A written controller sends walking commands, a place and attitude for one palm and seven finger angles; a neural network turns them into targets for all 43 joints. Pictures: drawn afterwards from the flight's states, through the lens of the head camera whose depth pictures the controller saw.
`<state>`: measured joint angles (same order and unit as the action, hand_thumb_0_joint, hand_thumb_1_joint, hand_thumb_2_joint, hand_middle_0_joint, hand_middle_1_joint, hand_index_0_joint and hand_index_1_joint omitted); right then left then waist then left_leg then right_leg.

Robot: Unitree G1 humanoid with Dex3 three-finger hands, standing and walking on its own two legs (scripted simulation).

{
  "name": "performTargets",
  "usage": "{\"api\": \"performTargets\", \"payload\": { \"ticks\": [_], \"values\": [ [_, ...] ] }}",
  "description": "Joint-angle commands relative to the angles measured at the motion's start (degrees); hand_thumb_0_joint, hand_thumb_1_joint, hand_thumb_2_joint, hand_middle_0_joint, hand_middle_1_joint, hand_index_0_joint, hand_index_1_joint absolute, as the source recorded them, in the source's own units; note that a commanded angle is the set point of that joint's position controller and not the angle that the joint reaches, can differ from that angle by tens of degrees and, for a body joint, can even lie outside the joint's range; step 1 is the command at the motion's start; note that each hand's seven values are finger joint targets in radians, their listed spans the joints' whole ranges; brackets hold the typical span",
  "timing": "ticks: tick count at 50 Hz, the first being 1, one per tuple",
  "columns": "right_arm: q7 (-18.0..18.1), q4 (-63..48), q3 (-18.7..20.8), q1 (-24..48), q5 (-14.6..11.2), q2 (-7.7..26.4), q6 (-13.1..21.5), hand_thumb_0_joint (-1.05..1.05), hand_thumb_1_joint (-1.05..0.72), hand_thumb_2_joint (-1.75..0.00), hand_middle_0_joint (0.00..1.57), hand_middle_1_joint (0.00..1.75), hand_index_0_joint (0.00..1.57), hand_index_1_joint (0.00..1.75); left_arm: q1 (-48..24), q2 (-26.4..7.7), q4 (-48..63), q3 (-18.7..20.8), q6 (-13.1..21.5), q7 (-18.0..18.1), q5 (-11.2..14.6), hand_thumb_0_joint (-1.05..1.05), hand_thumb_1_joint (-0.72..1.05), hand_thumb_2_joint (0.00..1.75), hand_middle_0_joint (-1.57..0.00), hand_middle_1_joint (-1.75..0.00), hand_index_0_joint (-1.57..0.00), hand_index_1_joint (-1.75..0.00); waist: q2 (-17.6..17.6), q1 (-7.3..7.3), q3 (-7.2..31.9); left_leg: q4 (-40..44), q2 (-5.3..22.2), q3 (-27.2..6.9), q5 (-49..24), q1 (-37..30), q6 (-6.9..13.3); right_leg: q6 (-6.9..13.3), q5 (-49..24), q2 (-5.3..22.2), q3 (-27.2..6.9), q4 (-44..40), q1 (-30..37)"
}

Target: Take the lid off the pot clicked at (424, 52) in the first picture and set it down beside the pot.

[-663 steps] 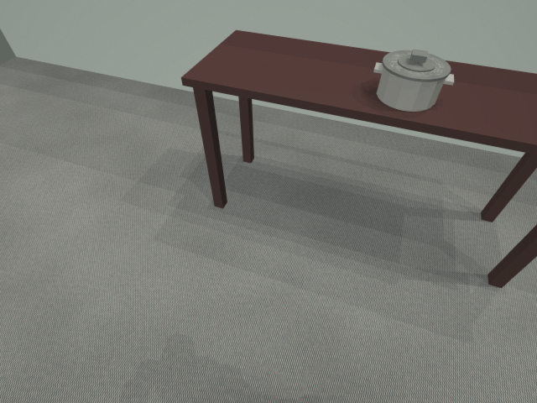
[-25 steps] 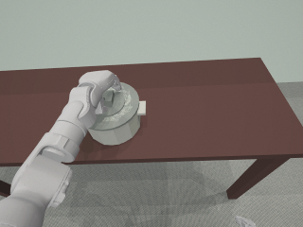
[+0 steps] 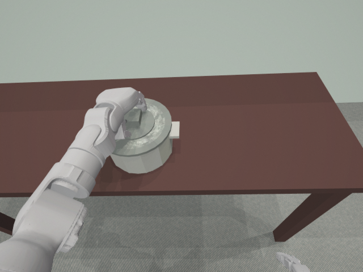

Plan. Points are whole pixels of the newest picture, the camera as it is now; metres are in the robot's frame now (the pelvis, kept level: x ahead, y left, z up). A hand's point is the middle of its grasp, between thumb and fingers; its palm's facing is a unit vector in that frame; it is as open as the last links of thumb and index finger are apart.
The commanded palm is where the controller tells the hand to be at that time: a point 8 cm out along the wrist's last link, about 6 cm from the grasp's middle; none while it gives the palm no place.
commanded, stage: close the fingers and squeeze the knob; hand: left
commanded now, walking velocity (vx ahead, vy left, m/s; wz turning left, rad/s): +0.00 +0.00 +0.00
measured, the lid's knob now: (132, 117) +0.47 +0.13 +0.06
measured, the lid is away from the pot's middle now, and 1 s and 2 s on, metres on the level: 0.00 0.00 0.01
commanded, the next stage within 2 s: lift the lid straight up in 1.30 s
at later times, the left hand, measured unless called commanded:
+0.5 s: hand (126, 118) +0.45 +0.14 +0.08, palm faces -0.33 -0.07 -0.94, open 8.5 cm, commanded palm +0.44 +0.14 +0.15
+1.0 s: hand (126, 121) +0.44 +0.13 +0.09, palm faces -0.32 -0.07 -0.94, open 8.3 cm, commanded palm +0.43 +0.13 +0.15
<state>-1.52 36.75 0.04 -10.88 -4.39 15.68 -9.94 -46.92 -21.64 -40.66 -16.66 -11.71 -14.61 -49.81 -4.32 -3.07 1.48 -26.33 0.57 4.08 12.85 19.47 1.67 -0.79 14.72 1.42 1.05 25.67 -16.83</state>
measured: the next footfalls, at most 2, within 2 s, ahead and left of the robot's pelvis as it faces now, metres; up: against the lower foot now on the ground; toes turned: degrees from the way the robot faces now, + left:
none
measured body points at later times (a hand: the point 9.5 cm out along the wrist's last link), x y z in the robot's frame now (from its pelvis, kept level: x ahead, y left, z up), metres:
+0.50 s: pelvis +0.00 +0.00 +0.00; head +0.05 -0.03 +0.45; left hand +0.46 +0.14 +0.14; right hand +0.09 -0.26 -0.14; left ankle +0.00 +0.10 -0.74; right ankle -0.02 -0.13 -0.74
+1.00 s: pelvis +0.00 +0.00 +0.00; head +0.04 -0.03 +0.45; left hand +0.45 +0.14 +0.14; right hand +0.12 -0.26 -0.13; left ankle +0.00 +0.10 -0.74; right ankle -0.02 -0.13 -0.74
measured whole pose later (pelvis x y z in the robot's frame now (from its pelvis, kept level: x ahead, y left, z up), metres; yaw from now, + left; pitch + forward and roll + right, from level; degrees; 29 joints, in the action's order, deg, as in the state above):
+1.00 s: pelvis +0.00 +0.00 +0.00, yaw +0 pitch +6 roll +0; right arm -1.2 36.9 0.1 -11.0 -4.3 15.8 -9.8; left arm -47.1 -21.3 -41.1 -16.9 -12.4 -14.1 -50.0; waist -4.3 -3.2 1.6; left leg -26.3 0.8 3.9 12.8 19.4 1.5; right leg -0.6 14.7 1.1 1.1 25.5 -16.7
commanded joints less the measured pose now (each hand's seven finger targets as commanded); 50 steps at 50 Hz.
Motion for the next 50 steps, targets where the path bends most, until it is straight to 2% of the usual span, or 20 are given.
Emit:
{"api": "performTargets", "payload": {
  "ticks": [1, 4, 7, 10, 14, 15, 17, 18, 21, 25, 27, 30, 32, 36, 40, 42, 43, 45, 47, 50],
  "values": [
    [0.41, -5.85, 2.38, 1.36, 0.06, 7.23, 1.92, 0.0, -0.9, -0.9, 0.2, 0.3, 0.2, 0.3, -28.16, -9.98, 9.28, 4.53, 0.18, 2.35, -0.92, 0.0, -0.09, 1.09, -0.57, -0.69, -0.57, -0.69, 5.68, -0.99, 21.27, 0.56, -2.09, -2.8, -16.72, -14.36, 2.26, 2.5, -21.25, -3.8, 1.45, -1.3, 2.8],
    [0.76, -5.37, 2.47, 0.79, 0.12, 7.47, 1.87, 0.0, -0.9, -0.9, 0.2, 0.3, 0.2, 0.3, -28.68, -11.09, 6.58, 5.46, 0.05, 2.45, -0.91, 0.0, -0.05, 1.09, -0.57, -0.75, -0.57, -0.75, 7.02, -1.1, 20.85, 0.95, -2.18, -2.39, -14.12, -13.1, 2.38, 2.29, -19.55, -3.7, 1.16, -1.81, 3.21],
    [1.04, -5.37, 2.53, 0.68, 0.33, 7.22, 2.25, 0.0, -0.9, -0.9, 0.2, 0.3, 0.2, 0.3, -33.14, -10.43, 8.47, 4.48, 0.61, 2.38, -1.36, 0.0, -0.02, 1.08, -0.58, -0.8, -0.58, -0.8, 4.99, -1.53, 23.3, 0.53, -2.3, -2.76, -14.9, -14.36, 2.57, 2.64, -19.9, -3.55, 0.77, -1.65, 2.82],
    [1.11, -4.53, 2.5, -0.41, 0.18, 7.42, 2.19, 0.0, -0.9, -0.9, 0.2, 0.3, 0.2, 0.3, -30.04, -9.91, 3.17, 4.43, 0.31, 2.45, -0.95, 0.0, 0.01, 1.07, -0.59, -0.84, -0.59, -0.84, 5.24, -1.64, 20.38, 0.98, -2.03, -2.48, -13.35, -12.97, 2.26, 2.49, -18.2, -3.73, 1.37, -1.61, 2.01],
    [0.97, -5.57, 2.84, -0.43, 0.55, 7.43, 2.73, 0.0, -0.9, -0.9, 0.2, 0.3, 0.2, 0.3, -30.82, -11.88, 8.5, 6.12, 1.53, 2.55, -1.14, 0.0, 0.06, 1.04, -0.6, -0.88, -0.6, -0.88, 3.14, -1.01, 25.97, 0.17, -2.1, -3.14, -17.77, -16.09, 2.48, 2.72, -21.99, -3.48, 0.64, -1.15, 4.1],
    [0.9, -5.33, 2.88, -0.59, 0.53, 7.31, 2.64, 0.0, -0.9, -0.9, 0.2, 0.3, 0.2, 0.3, -28.34, -10.28, 6.35, 5.31, 1.26, 2.58, -1.02, 0.0, 0.07, 1.04, -0.61, -0.89, -0.61, -0.89, 5.26, -1.12, 23.8, 0.15, -1.94, -2.81, -17.76, -15.04, 2.49, 2.58, -22.13, -3.67, 1.18, -1.16, 3.8],
    [0.89, -4.94, 2.78, -1.21, 0.3, 7.96, 2.54, 0.0, -0.9, -0.9, 0.2, 0.3, 0.2, 0.3, -26.63, -11.87, 2.83, 7.06, 1.14, 2.41, -1.14, 0.0, 0.1, 1.03, -0.61, -0.91, -0.61, -0.91, 8.45, -0.76, 21.68, 0.74, -2.0, -2.62, -16.99, -12.82, 2.43, 2.45, -22.14, -3.87, 1.46, -1.64, 4.03],
    [0.87, -5.23, 2.85, -0.45, 0.2, 7.89, 2.3, 0.0, -0.9, -0.9, 0.2, 0.3, 0.2, 0.3, -27.41, -11.2, 4.51, 5.92, 1.01, 2.47, -0.53, 0.0, 0.11, 1.02, -0.62, -0.92, -0.62, -0.92, 7.24, -1.06, 20.74, 1.02, -1.86, -2.11, -16.06, -12.7, 2.48, 2.21, -21.84, -3.59, 1.15, -1.79, 4.24],
    [0.7, -5.92, 3.09, -0.31, 0.56, 7.56, 2.91, 0.0, -0.9, -0.9, 0.2, 0.3, 0.2, 0.3, -31.51, -12.04, 11.7, 6.05, 1.25, 2.89, -1.35, 0.0, 0.15, 0.99, -0.64, -0.95, -0.64, -0.95, 3.16, -1.0, 25.61, -0.02, -1.98, -3.0, -19.28, -16.49, 2.69, 2.72, -23.66, -3.54, 0.48, -1.24, 3.88],
    [0.31, -5.58, 2.91, -0.09, 0.16, 7.65, 2.63, 0.0, -0.9, -0.9, 0.2, 0.3, 0.2, 0.3, -24.74, -10.92, 7.44, 5.97, 0.06, 3.13, -0.49, 0.0, 0.2, 0.95, -0.66, -0.97, -0.66, -0.97, 5.32, -0.65, 21.43, 0.26, -1.85, -2.45, -19.22, -14.07, 2.42, 2.38, -23.85, -3.82, 1.29, -1.23, 4.14],
    [0.46, -5.45, 2.82, 0.24, 0.17, 7.93, 2.48, 0.0, -0.9, -0.9, 0.2, 0.3, 0.2, 0.3, -28.87, -12.48, 9.23, 6.59, 0.01, 3.0, -1.28, 0.0, 0.23, 0.93, -0.67, -0.98, -0.67, -0.98, 5.62, -0.73, 22.78, 0.51, -2.01, -2.59, -17.98, -13.93, 2.5, 2.49, -23.15, -3.81, 1.07, -1.55, 4.36],
    [0.35, -5.24, 2.93, 0.31, 0.16, 7.35, 2.43, 0.0, -0.9, -0.9, 0.2, 0.3, 0.2, 0.3, -28.49, -9.18, 8.41, 3.89, -0.94, 3.21, -1.39, 0.0, 0.27, 0.9, -0.7, -1.0, -0.7, -1.0, 4.13, -1.4, 21.72, 0.11, -1.75, -2.74, -17.43, -14.91, 2.37, 2.59, -21.41, -3.99, 1.25, -1.18, 2.25],
    [0.72, -5.09, 2.61, 0.06, 0.18, 7.85, 2.44, 0.0, -0.9, -0.9, 0.2, 0.3, 0.2, 0.3, -28.28, -11.78, 5.59, 6.34, -0.9, 2.84, -1.28, 0.0, 0.3, 0.87, -0.71, -1.01, -0.71, -1.01, 7.15, -0.94, 21.75, 0.57, -2.19, -2.59, -15.72, -13.01, 2.5, 2.45, -21.48, -3.99, 1.17, -1.64, 3.7],
    [0.86, -5.94, 2.54, 0.75, 0.26, 7.52, 2.7, 0.0, -0.9, -0.9, 0.2, 0.3, 0.2, 0.3, -28.69, -12.44, 9.4, 6.28, -0.21, 2.38, -1.47, 0.0, 0.31, 0.89, -0.73, -1.01, -0.7, -0.99, 5.32, -0.7, 24.96, -0.19, -2.37, -2.63, -18.27, -15.09, 2.64, 2.43, -24.56, -3.66, 0.62, -1.02, 5.28],
    [0.71, -5.91, 2.59, 1.18, 0.11, 7.11, 2.22, 0.0, -0.9, -0.9, 0.2, 0.3, 0.2, 0.3, -26.8, -9.2, 7.75, 4.13, -0.28, 2.28, -0.6, 0.0, 0.31, 0.93, -0.76, -1.02, -0.67, -0.97, 5.95, -1.16, 21.02, 0.16, -2.05, -2.38, -17.08, -14.1, 2.45, 2.31, -22.69, -3.84, 1.25, -1.44, 3.56],
    [0.9, -5.79, 2.55, 1.33, 0.2, 7.51, 2.08, 0.0, -0.9, -0.9, 0.2, 0.3, 0.2, 0.3, -30.46, -11.71, 9.12, 5.92, -0.07, 2.38, -1.24, 0.0, 0.33, 0.94, -0.77, -1.02, -0.67, -0.96, 6.26, -1.01, 22.71, 0.36, -2.21, -2.47, -16.47, -14.1, 2.58, 2.41, -22.56, -3.76, 0.89, -1.63, 4.1],
    [0.9, -5.97, 2.57, 1.56, 0.13, 7.17, 2.05, 0.0, -0.9, -0.9, 0.2, 0.3, 0.2, 0.3, -30.13, -10.04, 9.66, 4.2, -0.22, 2.45, -0.83, 0.0, 0.34, 0.94, -0.78, -1.03, -0.67, -0.96, 5.07, -1.4, 22.31, 0.15, -2.12, -2.25, -16.49, -14.29, 2.61, 2.31, -22.77, -3.57, 0.66, -1.4, 4.17],
    [0.76, -6.27, 2.63, 1.53, 0.27, 7.13, 2.29, 0.0, -0.9, -0.9, 0.2, 0.3, 0.2, 0.3, -29.29, -11.25, 11.67, 5.58, -0.14, 2.69, -1.04, 0.0, 0.36, 0.95, -0.8, -1.04, -0.67, -0.96, 4.0, -0.75, 24.42, -0.18, -2.07, -2.68, -18.63, -15.75, 2.53, 2.54, -24.09, -3.62, 0.8, -0.91, 4.83],
    [0.79, -6.25, 2.6, 1.42, 0.35, 7.14, 2.29, 0.0, -0.9, -0.9, 0.2, 0.3, 0.2, 0.3, -28.84, -11.25, 11.18, 5.94, 0.12, 2.54, -1.27, 0.0, 0.39, 0.96, -0.82, -1.04, -0.67, -0.96, 6.08, -0.7, 25.32, -0.34, -2.23, -2.84, -19.42, -15.64, 2.62, 2.52, -25.02, -3.74, 0.76, -1.14, 5.42],
    [0.62, -6.17, 2.54, 2.05, 0.15, 6.96, 2.08, 0.0, -0.9, -0.9, 0.2, 0.3, 0.2, 0.3, -28.22, -9.52, 11.42, 4.18, -0.38, 2.7, -0.68, 0.0, 0.43, 0.97, -0.86, -1.06, -0.68, -0.96, 4.83, -0.95, 23.01, -0.05, -2.12, -2.59, -17.82, -15.15, 2.49, 2.42, -23.76, -3.71, 1.02, -1.17, 4.45]
  ]
}}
